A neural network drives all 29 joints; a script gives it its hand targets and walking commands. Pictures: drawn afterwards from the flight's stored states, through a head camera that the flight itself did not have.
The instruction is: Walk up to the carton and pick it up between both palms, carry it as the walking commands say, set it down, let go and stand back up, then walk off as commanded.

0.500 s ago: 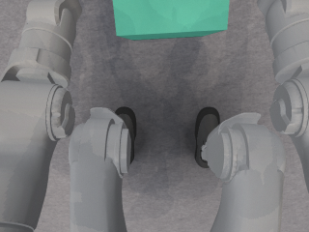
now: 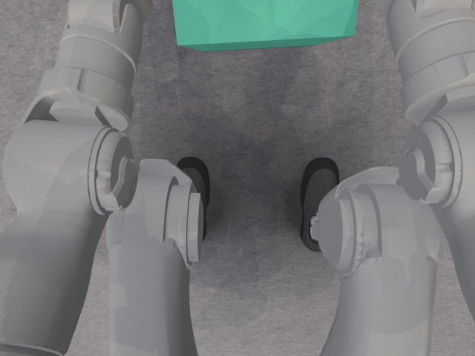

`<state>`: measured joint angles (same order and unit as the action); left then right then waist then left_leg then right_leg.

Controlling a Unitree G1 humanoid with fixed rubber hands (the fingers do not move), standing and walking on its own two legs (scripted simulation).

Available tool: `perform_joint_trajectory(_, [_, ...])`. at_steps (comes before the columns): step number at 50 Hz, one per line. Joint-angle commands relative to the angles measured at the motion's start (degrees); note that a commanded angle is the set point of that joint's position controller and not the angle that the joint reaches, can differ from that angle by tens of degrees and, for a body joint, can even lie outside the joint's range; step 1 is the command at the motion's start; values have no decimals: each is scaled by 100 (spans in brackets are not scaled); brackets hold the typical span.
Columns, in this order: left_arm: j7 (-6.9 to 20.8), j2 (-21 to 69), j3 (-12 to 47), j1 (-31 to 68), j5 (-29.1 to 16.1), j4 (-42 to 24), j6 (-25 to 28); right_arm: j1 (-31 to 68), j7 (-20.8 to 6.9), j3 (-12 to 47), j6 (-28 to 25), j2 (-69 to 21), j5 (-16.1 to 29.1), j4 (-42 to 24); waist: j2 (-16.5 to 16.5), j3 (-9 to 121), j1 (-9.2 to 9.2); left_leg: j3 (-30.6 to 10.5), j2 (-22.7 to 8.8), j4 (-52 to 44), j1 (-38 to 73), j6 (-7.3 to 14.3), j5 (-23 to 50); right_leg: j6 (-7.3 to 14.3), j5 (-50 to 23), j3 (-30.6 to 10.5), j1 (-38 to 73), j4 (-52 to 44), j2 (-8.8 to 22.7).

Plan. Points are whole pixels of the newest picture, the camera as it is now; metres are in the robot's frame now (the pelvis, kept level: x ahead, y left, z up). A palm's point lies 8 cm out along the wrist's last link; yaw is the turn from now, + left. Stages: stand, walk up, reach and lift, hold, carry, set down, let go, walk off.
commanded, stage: reach and lift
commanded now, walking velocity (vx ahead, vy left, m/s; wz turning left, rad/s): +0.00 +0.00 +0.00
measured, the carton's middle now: out of the picture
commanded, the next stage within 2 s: none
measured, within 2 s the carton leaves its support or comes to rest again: leaves its support in 0.54 s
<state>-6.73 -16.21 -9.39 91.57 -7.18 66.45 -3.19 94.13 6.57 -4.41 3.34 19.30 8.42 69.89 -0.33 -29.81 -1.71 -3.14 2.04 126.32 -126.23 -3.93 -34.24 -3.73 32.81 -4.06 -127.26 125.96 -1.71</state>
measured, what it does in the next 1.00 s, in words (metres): stands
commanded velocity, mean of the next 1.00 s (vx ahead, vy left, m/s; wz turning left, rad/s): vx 0.00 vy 0.00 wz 0.00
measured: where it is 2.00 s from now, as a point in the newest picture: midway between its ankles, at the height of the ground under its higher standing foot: (253, 217)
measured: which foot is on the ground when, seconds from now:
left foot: down 0.00-1.00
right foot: down 0.00-1.00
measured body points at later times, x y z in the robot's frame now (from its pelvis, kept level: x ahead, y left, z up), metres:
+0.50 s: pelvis +0.01 +0.00 -0.01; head +0.39 +0.00 +0.22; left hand +0.57 +0.16 -0.20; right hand +0.58 -0.13 -0.20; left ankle +0.11 +0.13 -0.34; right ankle +0.12 -0.14 -0.34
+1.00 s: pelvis +0.00 +0.00 +0.01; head +0.37 +0.00 +0.27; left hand +0.57 +0.15 -0.13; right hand +0.59 -0.13 -0.13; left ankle +0.11 +0.14 -0.34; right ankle +0.12 -0.14 -0.34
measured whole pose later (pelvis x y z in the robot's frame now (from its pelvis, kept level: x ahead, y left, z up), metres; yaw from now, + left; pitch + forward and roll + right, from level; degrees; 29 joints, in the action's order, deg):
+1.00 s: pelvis +0.00 +0.00 +0.01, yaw +0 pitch +41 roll +0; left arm -5.1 -9.6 -21.7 82.1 3.2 48.6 -15.7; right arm 85.2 6.9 -15.0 15.2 12.9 -1.4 55.0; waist 0.3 -14.5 -1.6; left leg -4.3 4.1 122.4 -130.0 -4.9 -33.0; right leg -4.6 31.8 -4.7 -130.8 122.0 -4.3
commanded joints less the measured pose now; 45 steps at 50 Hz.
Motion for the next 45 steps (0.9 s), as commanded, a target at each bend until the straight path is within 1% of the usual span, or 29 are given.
perform_joint_trajectory(1, [918, 2764, 626, 2348, 143, -797, -101, 2266, -909, 474, 85, -2965, -163, -784, 199, 6694, -40, 657, 373, -853, 2907, 105, 1894, 130, -1734, 691, 3109, -756, -379])
perform_joint_trajectory(2, [1115, 3374, 729, 2484, 179, -839, -175, 2371, -1100, 539, 152, -3610, -233, -832, 216, 6570, -24, 665, 401, -817, 2822, 120, 1842, 147, -1692, 710, 3040, -725, -415])
perform_joint_trajectory(3, [1279, 3808, 780, 2578, 205, -916, -244, 2363, -1258, 552, 228, -4074, -303, -874, 226, 6459, -10, 680, 421, -784, 2740, 128, 1800, 165, -1660, 737, 2976, -694, -444])
perform_joint_trajectory(5, [1480, 4237, 779, 2512, 254, -1006, -355, 2209, -1465, 508, 345, -4482, -380, -946, 174, 6325, -39, 720, 442, -741, 2662, 151, 1773, 203, -1633, 773, 2861, -644, -475])
perform_joint_trajectory(8, [1654, 4649, 778, 2375, 285, -1131, -458, 2086, -1645, 483, 443, -4842, -441, -1075, 140, 6245, -56, 753, 463, -695, 2636, 187, 1806, 232, -1615, 815, 2719, -590, -501])
perform_joint_trajectory(11, [1758, 4878, 817, 2250, 202, -1204, -510, 1992, -1729, 548, 492, -5038, -400, -1223, 160, 6278, -55, 782, 471, -627, 2596, 212, 1948, 255, -1714, 830, 2700, -558, -491])
perform_joint_trajectory(16, [1825, 5031, 907, 2162, 99, -1320, -531, 1820, -1760, 649, 514, -5312, -287, -1317, 184, 6350, -64, 820, 474, -584, 2427, 222, 2128, 281, -1964, 825, 2802, -514, -490])
perform_joint_trajectory(21, [1812, 5117, 1000, 2180, 14, -1474, -518, 1868, -1737, 776, 495, -5425, -157, -1470, 185, 6565, -92, 831, 481, -591, 2422, 232, 2315, 300, -2163, 827, 2879, -484, -499])
perform_joint_trajectory(24, [1772, 5169, 1114, 2321, -76, -1676, -511, 2053, -1691, 920, 467, -5475, -37, -1737, 206, 7058, -104, 851, 481, -599, 2624, 223, 2479, 290, -2332, 857, 3098, -474, -510])
perform_joint_trajectory(28, [1685, 5250, 1323, 2664, -233, -2032, -535, 2492, -1581, 1123, 444, -5506, 154, -2197, 236, 8056, -106, 887, 475, -635, 3060, 191, 2726, 260, -2590, 908, 3497, -499, -533])
perform_joint_trajectory(30, [1655, 5286, 1372, 2771, -240, -2097, -583, 2653, -1538, 1162, 470, -5498, 180, -2289, 231, 8323, -108, 899, 464, -688, 3194, 174, 2685, 247, -2526, 933, 3548, -554, -541])
perform_joint_trajectory(33, [1645, 5375, 1341, 2805, -137, -2066, -690, 2778, -1515, 1134, 542, -5517, 126, -2296, 205, 8407, -123, 923, 450, -807, 3243, 160, 2420, 231, -2220, 967, 3476, -668, -548])
perform_joint_trajectory(39, [1713, 5628, 1052, 2716, 202, -1906, -930, 2778, -1552, 879, 731, -5739, -145, -2120, 182, 8310, -119, 964, 460, -1071, 3128, 176, 1929, 222, -1680, 1030, 3202, -922, -559])
perform_joint_trajectory(45, [1794, 5900, 981, 2686, 383, -2040, -1123, 2773, -1602, 759, 904, -6033, -327, -2230, 147, 8705, -72, 1002, 500, -1264, 3172, 187, 1893, 217, -1647, 1076, 3222, -1138, -576])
